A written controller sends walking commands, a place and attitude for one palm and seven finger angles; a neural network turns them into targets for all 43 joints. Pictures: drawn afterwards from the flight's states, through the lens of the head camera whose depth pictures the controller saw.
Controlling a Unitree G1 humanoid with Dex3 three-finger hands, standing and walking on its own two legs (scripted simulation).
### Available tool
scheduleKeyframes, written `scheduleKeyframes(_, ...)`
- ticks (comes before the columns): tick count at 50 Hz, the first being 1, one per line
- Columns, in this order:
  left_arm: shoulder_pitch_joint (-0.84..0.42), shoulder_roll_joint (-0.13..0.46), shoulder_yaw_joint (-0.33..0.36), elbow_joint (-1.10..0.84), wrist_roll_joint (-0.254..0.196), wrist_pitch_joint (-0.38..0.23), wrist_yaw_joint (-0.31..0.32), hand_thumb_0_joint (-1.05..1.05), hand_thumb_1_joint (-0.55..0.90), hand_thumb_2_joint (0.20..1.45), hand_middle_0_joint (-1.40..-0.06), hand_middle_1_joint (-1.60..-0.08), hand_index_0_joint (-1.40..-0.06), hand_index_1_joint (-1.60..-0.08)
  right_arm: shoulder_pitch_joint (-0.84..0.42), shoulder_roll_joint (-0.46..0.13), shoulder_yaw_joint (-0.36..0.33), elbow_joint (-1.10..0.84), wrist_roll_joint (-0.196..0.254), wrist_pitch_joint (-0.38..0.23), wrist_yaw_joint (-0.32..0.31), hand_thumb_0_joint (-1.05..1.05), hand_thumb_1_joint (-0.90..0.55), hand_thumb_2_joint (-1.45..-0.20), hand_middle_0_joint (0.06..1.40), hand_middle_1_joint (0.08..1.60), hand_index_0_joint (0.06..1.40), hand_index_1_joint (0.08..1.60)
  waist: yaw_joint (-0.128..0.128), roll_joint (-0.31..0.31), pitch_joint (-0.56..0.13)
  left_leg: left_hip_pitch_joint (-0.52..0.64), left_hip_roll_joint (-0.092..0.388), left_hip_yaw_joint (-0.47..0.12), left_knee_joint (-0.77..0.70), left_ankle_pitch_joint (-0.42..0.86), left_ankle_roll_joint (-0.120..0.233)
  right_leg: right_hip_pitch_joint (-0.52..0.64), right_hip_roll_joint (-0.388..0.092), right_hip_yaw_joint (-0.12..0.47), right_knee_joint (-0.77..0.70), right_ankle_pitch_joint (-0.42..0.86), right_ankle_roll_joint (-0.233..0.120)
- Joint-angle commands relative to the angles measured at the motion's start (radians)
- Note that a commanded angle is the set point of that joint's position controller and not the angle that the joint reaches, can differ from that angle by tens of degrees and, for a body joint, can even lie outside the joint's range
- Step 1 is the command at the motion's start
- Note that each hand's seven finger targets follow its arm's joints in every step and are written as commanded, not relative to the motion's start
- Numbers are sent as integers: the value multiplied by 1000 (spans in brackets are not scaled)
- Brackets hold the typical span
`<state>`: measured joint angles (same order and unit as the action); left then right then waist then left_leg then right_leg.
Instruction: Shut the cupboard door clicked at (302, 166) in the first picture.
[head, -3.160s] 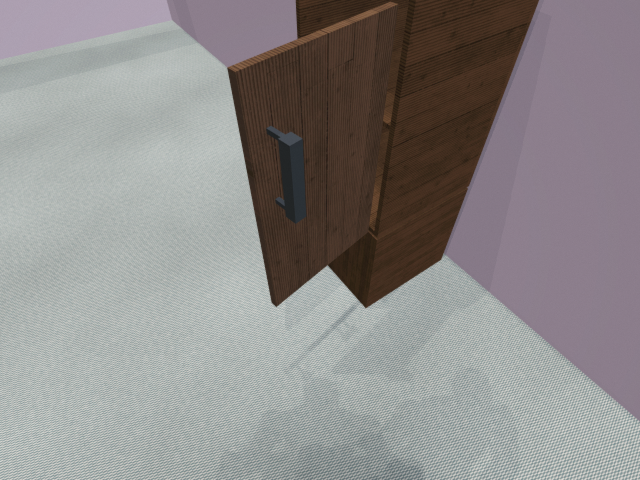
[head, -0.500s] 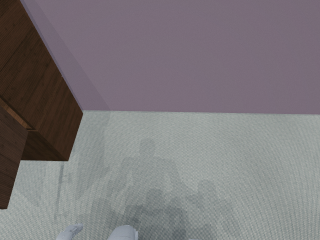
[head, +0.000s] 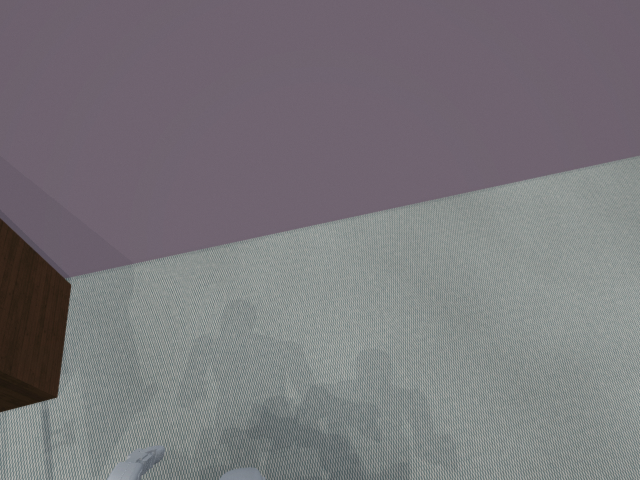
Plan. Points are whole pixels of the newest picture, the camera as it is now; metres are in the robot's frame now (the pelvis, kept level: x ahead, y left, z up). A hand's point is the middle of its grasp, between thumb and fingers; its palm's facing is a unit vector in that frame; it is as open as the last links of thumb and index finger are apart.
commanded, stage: walk around to get in front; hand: left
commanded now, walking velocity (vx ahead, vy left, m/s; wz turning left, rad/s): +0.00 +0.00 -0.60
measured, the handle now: out of the picture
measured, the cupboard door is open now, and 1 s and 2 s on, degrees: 100 100 100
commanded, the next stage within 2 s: none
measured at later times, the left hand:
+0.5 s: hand (225, 441) +0.18 +0.15 -0.15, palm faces -0.28 -0.93 -0.24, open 7.4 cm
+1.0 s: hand (288, 395) +0.25 +0.07 -0.15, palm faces -0.55 -0.82 -0.17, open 7.4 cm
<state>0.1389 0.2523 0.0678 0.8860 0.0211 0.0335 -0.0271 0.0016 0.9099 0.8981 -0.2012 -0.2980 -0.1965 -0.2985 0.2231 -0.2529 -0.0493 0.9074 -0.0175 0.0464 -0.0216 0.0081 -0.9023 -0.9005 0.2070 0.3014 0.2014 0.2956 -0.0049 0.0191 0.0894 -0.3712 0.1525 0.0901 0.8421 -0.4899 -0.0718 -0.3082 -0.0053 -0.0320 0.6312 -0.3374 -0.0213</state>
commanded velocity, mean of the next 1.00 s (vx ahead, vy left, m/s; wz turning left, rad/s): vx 0.08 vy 0.00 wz -0.60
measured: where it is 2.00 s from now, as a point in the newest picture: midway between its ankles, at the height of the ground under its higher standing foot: (459, 444)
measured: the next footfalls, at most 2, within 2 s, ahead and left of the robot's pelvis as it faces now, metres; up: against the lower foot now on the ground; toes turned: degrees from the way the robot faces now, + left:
left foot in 0.24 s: +0.09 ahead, +0.13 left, +0.00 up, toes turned -5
right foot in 0.50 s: +0.01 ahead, -0.14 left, +0.00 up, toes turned -22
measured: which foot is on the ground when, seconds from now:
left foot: up 0.00-0.22, down 0.24-0.50, up 0.52-0.80, down 0.82-1.00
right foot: down 0.00-0.22, up 0.24-0.48, down 0.50-0.80, up 0.82-1.00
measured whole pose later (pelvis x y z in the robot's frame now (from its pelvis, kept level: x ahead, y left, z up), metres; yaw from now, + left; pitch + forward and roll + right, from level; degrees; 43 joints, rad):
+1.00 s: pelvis +0.05 -0.05 +0.02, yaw -35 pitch +2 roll -2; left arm 0.14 0.25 0.08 0.92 0.03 0.05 -0.07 0.01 0.91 0.90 -0.20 -0.30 -0.20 -0.30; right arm 0.27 -0.21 -0.01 0.90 -0.04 -0.02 -0.02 0.01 -0.90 -0.90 0.21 0.30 0.20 0.30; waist 0.00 -0.02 0.07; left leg -0.22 0.14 0.13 0.47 -0.28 -0.04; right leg -0.48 -0.03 -0.06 0.95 -0.43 0.03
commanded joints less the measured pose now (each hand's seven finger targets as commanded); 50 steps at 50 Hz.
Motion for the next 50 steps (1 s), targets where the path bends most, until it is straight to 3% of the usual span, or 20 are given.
scheduleKeyframes(1,63,198,55,-42,1,-13,39,0,900,900,-200,-300,-200,-300,-99,-99,-29,-114,9,-27,-11,0,-900,-900,200,300,200,300,43,-273,-107,-258,-46,-95,277,-26,-7,220,-272,363,-252,546,-191)
scheduleKeyframes(4,52,187,54,-44,3,-16,43,0,900,900,-200,-300,-200,-300,-72,-56,-20,-88,14,-31,-8,0,-900,-900,200,300,200,300,27,-167,-170,-118,-82,-53,60,16,-13,218,-231,313,-190,687,-179)
scheduleKeyframes(9,-16,177,52,-48,-3,-1,35,0,900,900,-200,-300,-200,-300,51,-66,-23,-51,16,-39,-15,0,-900,-900,200,300,200,300,-44,-170,-142,179,-116,-29,-335,256,5,-3,-152,328,-149,415,-87)
scheduleKeyframes(10,-11,129,41,-64,-10,6,30,0,900,900,-200,-300,-200,-300,84,-127,-31,-42,6,-48,-20,0,-900,-900,200,300,200,300,-52,-15,-140,282,-3,-152,-470,251,48,-131,-62,270,-66,219,-33)
scheduleKeyframes(11,22,68,28,-85,-19,11,18,0,900,900,-200,-300,-200,-300,110,-235,-49,-49,-14,-56,-22,0,-900,-900,200,300,200,300,-51,302,-150,331,270,-450,-579,279,164,-273,73,112,181,-173,35)
scheduleKeyframes(12,-12,102,30,-106,-8,2,12,0,900,900,-200,-300,-200,-300,122,-259,-50,-68,-15,-55,-26,0,-900,-900,200,300,200,300,-61,236,-132,237,381,-522,-588,310,258,-251,31,82,388,-298,48)
scheduleKeyframes(13,-30,104,39,-95,3,-1,4,0,900,900,-200,-300,-200,-300,107,-235,-45,-62,-23,-66,-27,0,-900,-900,200,300,200,300,-50,160,-133,231,342,-489,-565,453,272,-276,20,86,513,-279,53)
scheduleKeyframes(17,-16,54,32,-71,-3,14,-18,0,900,900,-200,-300,-200,-300,-2,-174,-30,-88,-22,-57,-27,0,-900,-900,200,300,200,300,1,220,-122,205,179,-107,-464,658,183,-177,-24,-8,392,-187,73)
scheduleKeyframes(20,-38,49,23,-77,-6,11,-22,0,900,900,-200,-300,-200,-300,48,-196,-41,-64,-21,-50,-17,0,-900,-900,200,300,200,300,-29,214,-140,207,185,-70,-435,617,169,-64,5,-68,184,-170,58)
scheduleKeyframes(23,52,85,33,-51,-4,-1,-15,0,900,900,-200,-300,-200,-300,20,-197,-50,-68,-8,-40,-9,0,-900,-900,200,300,200,300,15,151,-141,110,150,-1,-296,477,91,146,10,-79,-139,84,29)
scheduleKeyframes(25,151,276,69,-24,8,-13,13,0,900,900,-200,-300,-200,-300,-64,-73,-25,-142,9,-34,1,0,-900,-900,200,300,200,300,87,-355,-118,-244,-66,89,102,-162,-16,303,-392,450,-338,462,-146)
scheduleKeyframes(26,176,301,68,-26,-4,-9,18,0,900,900,-200,-300,-200,-300,-78,-96,-17,-149,10,-25,-4,0,-900,-900,200,300,200,300,114,-287,-138,-224,-50,-42,208,-166,0,219,-414,466,-332,388,-211)
scheduleKeyframes(30,41,176,49,-48,0,-16,40,0,900,900,-200,-300,-200,-300,-87,-81,-25,-97,10,-25,-7,0,-900,-900,200,300,200,300,26,-213,-131,-195,-53,-71,230,23,-18,195,-244,293,-236,607,-173)
scheduleKeyframes(38,7,175,52,-45,-3,-7,35,0,900,900,-200,-300,-200,-300,25,-65,-21,-64,16,-39,-13,0,-900,-900,200,300,200,300,-31,-153,-159,150,-119,-37,-327,235,4,48,-163,348,-168,407,-99)
scheduleKeyframes(39,-1,132,44,-58,-9,-3,30,0,900,900,-200,-300,-200,-300,80,-112,-26,-49,6,-52,-18,0,-900,-900,200,300,200,300,-54,-35,-178,283,-26,-127,-471,227,38,-72,-81,290,-93,184,-46)
scheduleKeyframes(40,28,63,29,-81,-17,1,14,0,900,900,-200,-300,-200,-300,124,-232,-46,-47,-18,-62,-20,0,-900,-900,200,300,200,300,-60,285,-187,397,249,-446,-583,112,146,-282,75,122,152,-207,21)
scheduleKeyframes(41,-34,89,33,-116,-7,-8,2,0,900,900,-200,-300,-200,-300,165,-271,-50,-55,-23,-61,-26,0,-900,-900,200,300,200,300,-90,252,-155,330,395,-581,-647,12,256,-334,40,71,376,-320,38)
scheduleKeyframes(42,-74,103,37,-116,6,-13,-8,0,900,900,-200,-300,-200,-300,145,-248,-45,-58,-25,-70,-21,0,-900,-900,200,300,200,300,-78,175,-121,299,382,-575,-636,18,275,-372,-10,93,474,-280,38)
scheduleKeyframes(46,-93,47,30,-86,6,-12,-46,0,900,900,-200,-300,-200,-300,80,-165,-23,-58,-25,-86,-14,0,-900,-900,200,300,200,300,-30,167,-56,248,195,-174,-601,241,168,-315,-62,7,406,-86,56)
scheduleKeyframes(50,-130,27,16,-89,4,-16,-55,0,900,900,-200,-300,-200,-300,133,-175,-32,-28,-24,-85,-3,0,-900,-900,200,300,200,300,-57,199,-84,244,187,-24,-565,273,144,-170,-38,-84,160,-74,46)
